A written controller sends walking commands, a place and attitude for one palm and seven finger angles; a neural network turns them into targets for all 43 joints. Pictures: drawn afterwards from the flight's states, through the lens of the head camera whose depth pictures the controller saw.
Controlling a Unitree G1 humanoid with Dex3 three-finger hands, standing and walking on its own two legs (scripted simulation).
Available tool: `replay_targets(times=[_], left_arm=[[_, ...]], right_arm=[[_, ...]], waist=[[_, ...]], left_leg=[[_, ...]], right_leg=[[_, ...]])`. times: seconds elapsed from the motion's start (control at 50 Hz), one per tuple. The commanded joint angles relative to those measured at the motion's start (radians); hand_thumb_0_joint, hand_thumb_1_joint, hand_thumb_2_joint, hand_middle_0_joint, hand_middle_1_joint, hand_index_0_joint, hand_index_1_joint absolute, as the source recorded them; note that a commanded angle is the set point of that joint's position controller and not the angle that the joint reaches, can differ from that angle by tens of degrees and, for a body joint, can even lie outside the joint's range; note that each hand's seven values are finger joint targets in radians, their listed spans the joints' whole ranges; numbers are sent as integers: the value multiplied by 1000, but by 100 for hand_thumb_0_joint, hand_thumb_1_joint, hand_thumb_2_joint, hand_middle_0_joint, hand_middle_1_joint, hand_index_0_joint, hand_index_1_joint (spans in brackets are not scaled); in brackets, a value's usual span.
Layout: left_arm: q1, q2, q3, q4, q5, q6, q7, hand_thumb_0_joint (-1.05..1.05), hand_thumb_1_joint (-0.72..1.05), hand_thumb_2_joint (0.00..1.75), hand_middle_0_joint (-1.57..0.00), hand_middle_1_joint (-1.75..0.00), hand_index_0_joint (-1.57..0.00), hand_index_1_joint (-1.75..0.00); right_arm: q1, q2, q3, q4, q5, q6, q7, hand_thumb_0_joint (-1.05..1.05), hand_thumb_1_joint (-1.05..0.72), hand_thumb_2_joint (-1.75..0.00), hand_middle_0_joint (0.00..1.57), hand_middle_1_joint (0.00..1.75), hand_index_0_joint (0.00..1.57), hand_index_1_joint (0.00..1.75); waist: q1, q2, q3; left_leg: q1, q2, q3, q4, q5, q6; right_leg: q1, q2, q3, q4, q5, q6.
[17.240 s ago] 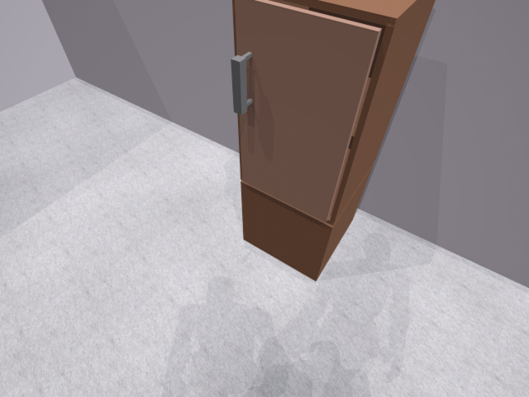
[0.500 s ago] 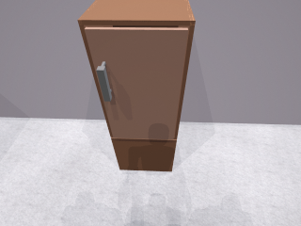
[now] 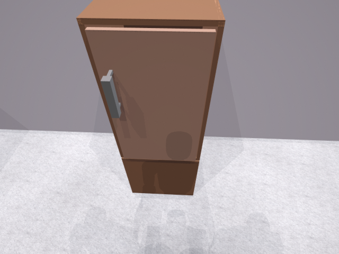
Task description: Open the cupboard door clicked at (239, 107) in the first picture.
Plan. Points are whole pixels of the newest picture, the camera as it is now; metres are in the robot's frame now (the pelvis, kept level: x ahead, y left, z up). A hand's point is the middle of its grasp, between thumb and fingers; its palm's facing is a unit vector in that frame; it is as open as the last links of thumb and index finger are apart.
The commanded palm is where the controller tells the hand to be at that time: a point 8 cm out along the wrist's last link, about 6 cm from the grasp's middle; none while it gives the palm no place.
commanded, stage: come to a stop and stand still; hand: left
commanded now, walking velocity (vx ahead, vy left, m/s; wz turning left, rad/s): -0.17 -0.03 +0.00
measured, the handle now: (113, 94) +0.55 +0.22 +0.07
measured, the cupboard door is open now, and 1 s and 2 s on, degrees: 0 0 0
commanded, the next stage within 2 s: look again from close up in 1.16 s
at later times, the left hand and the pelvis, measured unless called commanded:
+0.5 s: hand out of the picture +0.05 +0.19 -0.16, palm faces +0.04 -0.96 -0.28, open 7.4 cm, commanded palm none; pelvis +0.01 -0.01 +0.00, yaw +0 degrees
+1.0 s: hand out of the picture -0.06 +0.15 -0.16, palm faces +0.07 -0.98 -0.17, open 7.3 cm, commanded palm none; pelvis -0.05 -0.02 +0.01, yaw +1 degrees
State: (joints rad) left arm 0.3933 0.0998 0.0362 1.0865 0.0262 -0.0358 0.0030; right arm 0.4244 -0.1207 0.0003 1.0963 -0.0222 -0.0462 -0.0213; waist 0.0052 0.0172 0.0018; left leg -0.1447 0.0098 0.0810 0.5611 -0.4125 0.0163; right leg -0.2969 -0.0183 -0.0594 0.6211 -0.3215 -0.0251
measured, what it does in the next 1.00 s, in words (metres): stands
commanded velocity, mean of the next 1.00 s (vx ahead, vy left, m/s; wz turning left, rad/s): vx -0.06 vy -0.01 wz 0.00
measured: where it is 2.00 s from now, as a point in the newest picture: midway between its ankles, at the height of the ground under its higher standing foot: outside the picture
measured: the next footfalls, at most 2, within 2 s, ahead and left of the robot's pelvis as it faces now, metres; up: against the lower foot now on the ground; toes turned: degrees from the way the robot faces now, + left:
none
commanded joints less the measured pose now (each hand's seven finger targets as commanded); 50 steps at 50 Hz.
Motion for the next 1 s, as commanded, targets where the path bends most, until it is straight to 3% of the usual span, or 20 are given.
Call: replay_targets(times=[0.0,0.04,0.06,0.08,0.1,0.12,0.14,0.2,0.24,0.34,0.4,0.44,0.46,0.52,0.56,0.58,0.6,0.68,0.78,0.98], left_arm=[[188,150,36,16,-3,-24,26,0,90,90,-20,-30,-20,-30],[132,135,32,5,1,-18,40,0,90,90,-20,-30,-20,-30],[68,120,23,-11,-2,-9,42,0,90,90,-20,-30,-20,-30],[26,96,15,-24,-8,-3,43,0,90,90,-20,-30,-20,-30],[27,61,1,-33,-16,-2,43,0,90,90,-20,-30,-20,-30],[32,56,-3,-32,-21,1,50,0,90,90,-20,-30,-20,-30],[14,75,0,-34,-16,10,54,0,90,90,-20,-30,-20,-30],[4,83,5,-44,-13,26,54,0,90,90,-20,-30,-20,-30],[3,99,11,-54,-10,32,53,0,90,90,-20,-30,-20,-30],[3,135,28,-88,0,39,46,0,90,90,-20,-30,-20,-30],[-2,169,33,-105,-1,36,43,0,90,90,-20,-30,-20,-30],[-13,174,21,-102,-3,33,46,0,90,90,-20,-30,-20,-30],[-38,182,19,-110,-1,36,47,0,90,90,-20,-30,-20,-30],[-110,179,11,-130,-7,30,42,0,90,90,-20,-30,-20,-30],[-134,156,8,-151,-15,35,38,0,90,90,-20,-30,-20,-30],[-138,157,7,-145,-14,40,37,0,90,90,-20,-30,-20,-30],[-124,155,4,-133,-12,40,35,0,90,90,-20,-30,-20,-30],[-88,153,-4,-101,-10,33,31,0,90,90,-20,-30,-20,-30],[-81,159,-3,-90,-9,28,29,0,90,90,-20,-30,-20,-30],[-11,123,-5,-53,-11,24,29,0,90,90,-20,-30,-20,-30]], right_arm=[[1,-31,-9,-62,7,-19,-8,0,-90,-90,20,30,20,30],[-18,-13,-4,-64,14,-11,-13,0,-90,-90,20,30,20,30],[6,-2,0,-39,19,-10,-12,0,-90,-90,20,30,20,30],[61,-15,-2,-6,20,-16,-14,0,-90,-90,20,30,20,30],[82,-71,-13,10,12,-24,-24,0,-90,-90,20,30,20,30],[65,-101,-16,8,13,-18,-33,0,-90,-90,20,30,20,30],[32,-116,-19,4,19,-12,-38,0,-90,-90,20,30,20,30],[8,-124,-31,-6,20,9,-46,0,-90,-90,20,30,20,30],[-9,-129,-41,-24,20,18,-47,0,-90,-90,20,30,20,30],[-55,-131,-66,-75,11,36,-48,0,-90,-90,20,30,20,30],[-71,-108,-66,-91,13,41,-37,0,-90,-90,20,30,20,30],[-103,-56,-52,-96,16,48,-25,0,-90,-90,20,30,20,30],[-114,-47,-47,-95,18,52,-21,0,-90,-90,20,30,20,30],[-93,-61,-37,-75,17,46,-15,0,-90,-90,20,30,20,30],[-96,-100,-40,-58,9,36,-15,0,-90,-90,20,30,20,30],[-136,-105,-37,-58,7,34,-10,0,-90,-90,20,30,20,30],[-168,-106,-32,-61,7,33,-7,0,-90,-90,20,30,20,30],[-137,-96,-23,-48,5,34,-6,0,-90,-90,20,30,20,30],[-68,-91,-19,-26,1,40,-1,0,-90,-90,20,30,20,30],[19,-65,-12,6,-1,39,-4,0,-90,-90,20,30,20,30]], waist=[[40,-252,63],[17,-180,53],[-10,-133,46],[-32,-77,10],[-23,57,-22],[-11,100,-47],[-10,181,-1],[-8,121,51],[-4,105,61],[-1,-9,-4],[4,-122,-57],[8,-189,-46],[6,-201,-29],[-25,-196,-34],[-15,-42,-16],[1,55,19],[17,82,52],[12,14,90],[-4,-45,99],[-6,-21,115]], left_leg=[[-326,-12,30,137,15,12],[-260,16,-12,56,-28,-1],[-145,28,-20,-93,83,-5],[-25,58,-57,-191,399,-2],[76,149,-107,-131,866,20],[119,212,-123,-102,1123,52],[146,219,-116,-98,1294,58],[201,212,-114,-79,1410,54],[192,199,-106,-67,1372,56],[62,138,-51,-29,916,36],[-32,63,-5,48,515,1],[-112,10,-11,63,58,-19],[-124,12,-22,50,-32,-21],[-21,38,-48,-131,183,-15],[7,110,-108,-152,333,11],[-66,133,-134,-198,304,25],[-125,138,-145,-231,249,30],[-151,95,-119,-255,78,9],[-132,72,-103,-248,34,7],[-176,67,-113,-250,-1,11]], right_leg=[[262,-267,355,-225,384,-172],[240,-276,301,-188,659,-192],[174,-231,216,-140,695,-147],[137,-135,122,-52,651,-83],[82,-71,50,-17,496,-23],[68,-46,24,-53,264,1],[40,-38,16,-57,187,11],[-22,-26,-10,-86,81,18],[-12,-26,-14,-97,140,19],[99,-94,47,-35,625,-6],[163,-189,127,-54,840,-72],[188,-253,190,-131,858,-135],[162,-268,210,-155,772,-155],[93,-194,183,-158,534,-102],[29,-100,119,-171,278,-34],[58,-77,99,-169,187,-13],[96,-70,95,-179,144,-5],[86,-88,135,-285,24,-16],[36,-95,145,-355,-116,-12],[8,-87,131,-359,-155,-12]])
